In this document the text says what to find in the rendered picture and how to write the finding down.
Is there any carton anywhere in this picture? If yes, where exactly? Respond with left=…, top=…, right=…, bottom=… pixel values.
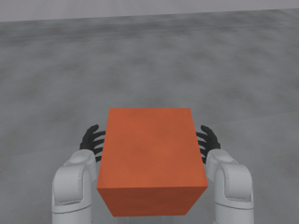
left=96, top=107, right=208, bottom=217

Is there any robot right forearm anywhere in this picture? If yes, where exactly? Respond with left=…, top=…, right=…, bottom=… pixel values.
left=206, top=148, right=254, bottom=224

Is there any robot left hand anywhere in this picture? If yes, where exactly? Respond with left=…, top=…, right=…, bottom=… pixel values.
left=79, top=124, right=106, bottom=162

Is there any robot left forearm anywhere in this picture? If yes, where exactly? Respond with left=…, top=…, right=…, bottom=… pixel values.
left=51, top=149, right=97, bottom=224

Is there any robot right hand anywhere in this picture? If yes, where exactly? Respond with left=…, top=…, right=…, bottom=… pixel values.
left=196, top=125, right=221, bottom=164

